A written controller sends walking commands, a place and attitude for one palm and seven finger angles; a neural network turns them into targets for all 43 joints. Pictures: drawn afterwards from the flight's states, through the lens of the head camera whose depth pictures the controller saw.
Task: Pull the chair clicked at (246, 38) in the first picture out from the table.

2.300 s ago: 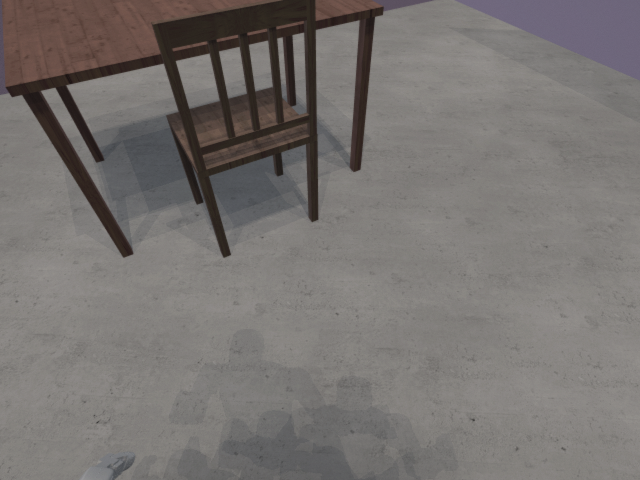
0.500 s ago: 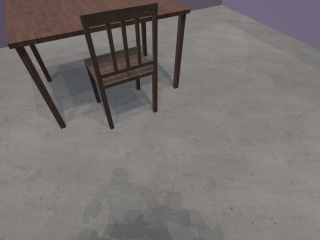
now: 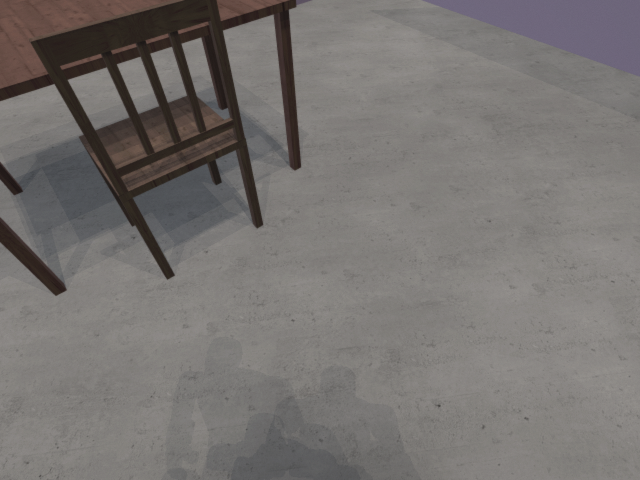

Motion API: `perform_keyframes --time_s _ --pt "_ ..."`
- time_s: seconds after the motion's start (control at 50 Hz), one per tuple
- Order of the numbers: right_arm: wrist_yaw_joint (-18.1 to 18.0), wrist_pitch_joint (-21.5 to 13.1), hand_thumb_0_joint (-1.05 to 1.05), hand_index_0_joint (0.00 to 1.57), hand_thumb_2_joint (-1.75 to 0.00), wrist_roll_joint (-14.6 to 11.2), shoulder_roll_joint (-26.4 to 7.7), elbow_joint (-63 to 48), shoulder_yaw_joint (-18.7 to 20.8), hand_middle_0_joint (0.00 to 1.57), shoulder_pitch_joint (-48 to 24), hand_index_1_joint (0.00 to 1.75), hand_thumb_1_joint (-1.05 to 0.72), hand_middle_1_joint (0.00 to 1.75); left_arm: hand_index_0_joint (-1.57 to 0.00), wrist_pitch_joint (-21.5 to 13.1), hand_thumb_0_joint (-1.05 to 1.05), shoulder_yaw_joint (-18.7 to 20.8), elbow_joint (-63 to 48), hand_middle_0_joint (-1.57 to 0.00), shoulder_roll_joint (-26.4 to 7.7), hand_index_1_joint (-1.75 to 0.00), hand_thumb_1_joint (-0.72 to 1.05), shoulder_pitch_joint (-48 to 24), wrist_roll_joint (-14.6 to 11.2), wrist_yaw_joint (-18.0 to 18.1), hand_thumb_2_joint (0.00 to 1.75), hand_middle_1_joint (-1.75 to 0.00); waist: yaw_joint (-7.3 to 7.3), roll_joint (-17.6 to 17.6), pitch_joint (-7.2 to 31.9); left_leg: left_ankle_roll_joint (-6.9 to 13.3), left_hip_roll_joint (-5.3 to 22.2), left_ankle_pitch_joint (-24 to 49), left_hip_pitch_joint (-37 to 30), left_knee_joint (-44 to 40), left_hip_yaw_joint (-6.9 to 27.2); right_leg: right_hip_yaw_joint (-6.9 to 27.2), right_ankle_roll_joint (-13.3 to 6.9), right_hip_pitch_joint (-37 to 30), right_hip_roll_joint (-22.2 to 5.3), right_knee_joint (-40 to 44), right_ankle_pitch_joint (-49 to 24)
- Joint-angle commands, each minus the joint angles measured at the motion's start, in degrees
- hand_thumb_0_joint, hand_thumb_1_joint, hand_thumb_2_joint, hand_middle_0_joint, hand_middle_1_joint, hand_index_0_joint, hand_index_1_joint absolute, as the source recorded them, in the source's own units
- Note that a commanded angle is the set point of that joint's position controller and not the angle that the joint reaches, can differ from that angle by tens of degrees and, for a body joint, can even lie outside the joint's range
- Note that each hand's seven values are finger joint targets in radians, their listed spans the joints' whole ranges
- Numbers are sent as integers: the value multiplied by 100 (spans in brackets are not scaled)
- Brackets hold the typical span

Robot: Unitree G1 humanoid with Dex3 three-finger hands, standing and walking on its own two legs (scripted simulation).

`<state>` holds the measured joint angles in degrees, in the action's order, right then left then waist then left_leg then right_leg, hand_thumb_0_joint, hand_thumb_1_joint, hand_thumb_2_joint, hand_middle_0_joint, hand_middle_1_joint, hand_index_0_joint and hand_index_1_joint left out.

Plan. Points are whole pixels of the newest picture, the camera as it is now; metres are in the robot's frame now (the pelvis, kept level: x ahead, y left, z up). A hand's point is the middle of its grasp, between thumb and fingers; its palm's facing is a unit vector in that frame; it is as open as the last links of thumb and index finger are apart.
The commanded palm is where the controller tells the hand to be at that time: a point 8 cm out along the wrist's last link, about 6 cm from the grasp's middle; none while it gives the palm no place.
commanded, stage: walk to a spot facing it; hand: left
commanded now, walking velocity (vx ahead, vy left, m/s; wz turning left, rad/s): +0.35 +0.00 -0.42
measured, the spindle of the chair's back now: (160, 96) +1.02 +0.53 -0.08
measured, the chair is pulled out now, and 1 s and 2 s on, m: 0.00 0.00 0.00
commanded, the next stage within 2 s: turn to face it in 1.32 s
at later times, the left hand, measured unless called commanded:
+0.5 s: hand (188, 468) +0.16 +0.22 -0.18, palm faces -0.07 -0.99 -0.15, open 7.3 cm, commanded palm none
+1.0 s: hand (266, 253) +0.55 +0.17 -0.15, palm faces -0.43 -0.90 -0.12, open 7.4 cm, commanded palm none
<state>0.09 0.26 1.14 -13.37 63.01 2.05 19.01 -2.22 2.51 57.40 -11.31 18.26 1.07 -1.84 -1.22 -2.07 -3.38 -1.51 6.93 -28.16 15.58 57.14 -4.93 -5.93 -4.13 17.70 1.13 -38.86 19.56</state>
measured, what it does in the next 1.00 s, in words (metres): walks ahead, turning right: left foot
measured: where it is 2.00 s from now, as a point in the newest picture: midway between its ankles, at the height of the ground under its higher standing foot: (381, 340)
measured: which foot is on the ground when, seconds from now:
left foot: up 0.00-0.44, down 0.46-1.00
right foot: down 0.00-0.46, up 0.48-1.00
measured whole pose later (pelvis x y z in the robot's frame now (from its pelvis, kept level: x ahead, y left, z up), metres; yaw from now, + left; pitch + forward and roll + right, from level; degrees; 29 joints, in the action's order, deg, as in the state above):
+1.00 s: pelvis +0.40 +0.05 +0.02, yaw -26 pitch -1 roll -2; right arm -2.1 -4.5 1.4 -5.6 63.2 0.8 29.6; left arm 2.8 4.6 57.2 -9.8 9.7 2.0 -2.4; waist 2.3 1.0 -2.6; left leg 2.9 1.5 -21.5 -3.9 18.4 -22.3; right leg -6.5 0.0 36.1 -4.2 -54.0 6.4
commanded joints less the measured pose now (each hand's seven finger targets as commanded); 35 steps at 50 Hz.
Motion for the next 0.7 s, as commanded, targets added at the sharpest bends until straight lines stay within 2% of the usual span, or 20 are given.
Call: perform_keyframes --time_s 0.0,0.04,0.1,0.16,0.24,0.3,0.34,0.38,0.4,0.42,0.44,0.46,0.48,0.52,0.54,0.56,0.58,0.6,0.64,0.68 --pt "13 -374 0 20 -90 1 -444 -956 135 20 -1147 30 -90 30 -20 -118 0 221 -19 -20 -1056 -30 90 947 -27 229 90 -30 -292 515 -104 49 185 813 2455 1436 421 3123 -829 -1371 -1874 2542 -905" --pt "34 -259 0 20 -90 32 -285 -826 156 20 -899 30 -90 30 -20 -164 0 150 -40 -20 -820 -30 90 802 -3 233 90 -30 -48 417 -199 -55 156 1206 2189 1212 350 2521 -685 -888 -1603 2692 -1267" --pt "81 -174 0 20 -90 31 -169 -819 195 20 -752 30 -90 30 -20 -229 0 144 16 -20 -742 -30 90 837 -4 238 90 -30 90 590 -177 -150 93 1716 2278 947 302 2018 -556 -866 -1273 2785 -1480" --pt "106 -176 0 20 -90 26 -159 -997 201 20 -1050 30 -90 30 -20 -280 0 130 96 -20 -650 -30 90 972 -10 260 90 -30 56 654 -200 -202 82 2021 2644 668 304 1898 -545 -1216 -1203 2798 -1786" --pt "143 -237 0 20 -90 10 -64 -1271 165 20 -1658 30 -90 30 -20 -307 0 119 216 -20 -549 -30 90 1251 11 331 90 -30 -139 748 -260 -171 51 2053 2887 35 181 1852 -601 -1717 -1209 2614 -2706" --pt "171 -285 0 20 -90 -5 56 -1445 124 20 -2091 30 -90 30 -20 -279 0 110 308 -20 -525 -30 90 1405 44 381 90 -30 -295 862 -369 -73 -67 1831 2670 -738 29 1862 -593 -1972 -1207 2474 -3297" --pt "180 -313 0 20 -90 -20 90 -1501 99 20 -2188 30 -90 30 -20 -256 0 104 314 -20 -545 -30 90 1360 47 399 90 -30 -273 958 -422 33 -194 1741 2098 -1319 -50 1814 -511 -1803 -1174 2365 -3721" --pt "120 -379 0 20 -90 -21 -11 -1326 144 20 -1508 30 -90 30 -20 -263 0 166 274 -20 -718 -30 90 1094 54 406 90 -30 62 834 12 192 -492 1505 846 -1967 -219 1673 -442 -1707 -1154 1645 -4776" --pt "56 -409 0 20 -90 3 -120 -1071 179 20 -700 30 -90 30 -20 -271 0 201 224 -20 -780 -30 90 944 21 397 90 -30 424 823 345 269 -676 1837 -148 -2384 -294 1461 -309 -1449 -932 917 -5039" --pt "-7 -430 0 20 -90 29 -429 -774 250 20 313 30 -90 30 -20 -282 0 229 191 -20 -729 -30 90 867 -17 377 90 -30 817 653 915 379 -386 2220 -1588 -2607 55 1386 -155 -836 -745 -241 -4332" --pt "-71 -442 0 20 -90 117 -1100 -603 415 20 1015 30 -90 30 -20 -256 0 231 131 -20 -412 -30 90 1198 -102 303 90 -30 902 -679 1772 831 1123 2409 -3080 -2734 1855 792 117 408 3 -2020 -1678" --pt "-86 -429 0 20 -90 69 -1342 -573 436 20 1268 30 -90 30 -20 -287 0 162 38 -20 -194 -30 90 1279 -119 267 90 -30 749 -1415 2004 1335 2277 2647 -3312 -3714 3588 820 167 1376 368 -3733 1117" --pt "-92 -389 0 20 -90 -19 -1157 -700 380 20 836 30 -90 30 -20 -258 0 158 -54 -20 -347 -30 90 880 -83 278 90 -30 635 -645 1314 1519 2292 2220 -2464 -4002 3524 1051 80 1590 -83 -4165 985" --pt "-127 -502 0 20 -90 10 -368 -779 196 20 15 30 -90 30 -20 -144 0 211 10 -20 -234 -30 90 437 9 204 90 -30 266 -400 166 1045 1743 1943 -901 -4364 2231 993 184 1723 -513 -4221 4" --pt "-133 -549 0 20 -90 22 -119 -773 117 20 -72 30 -90 30 -20 -55 0 231 34 -20 -171 -30 90 455 46 141 90 -30 121 -311 -66 810 1449 2102 -397 -4447 1632 947 210 1458 -594 -4017 -245" --pt "-145 -587 0 20 -90 16 -18 -732 88 20 -120 30 -90 30 -20 55 0 217 106 -20 -35 -30 90 607 60 113 90 -30 -31 -442 -156 631 1259 2272 -99 -4498 1087 897 248 1290 -616 -3850 -433" --pt "-155 -622 0 20 -90 -2 57 -663 78 20 -88 30 -90 30 -20 117 0 206 139 -20 33 -30 90 678 64 93 90 -30 -126 -319 -81 566 1110 2545 -14 -4438 709 808 271 1171 -616 -3707 -602" --pt "-157 -637 0 20 -90 -7 30 -635 80 20 -44 30 -90 30 -20 198 0 210 159 -20 86 -30 90 768 78 91 90 -30 -187 -444 -38 464 1022 2589 26 -4505 417 787 311 1229 -580 -3658 -725" --pt "-170 -654 0 20 -90 -14 90 -635 119 20 111 30 -90 30 -20 294 0 255 100 -20 82 -30 90 648 111 82 90 -30 -188 -429 -109 284 908 2660 -65 -4625 68 747 368 1576 -603 -3578 -1113" --pt "-185 -663 0 20 -90 -41 67 -565 98 20 308 30 -90 30 -20 321 0 282 8 -20 28 -30 90 374 105 56 90 -30 -155 -410 -128 153 894 3025 -385 -4612 -65 720 410 1980 -630 -3427 -1392"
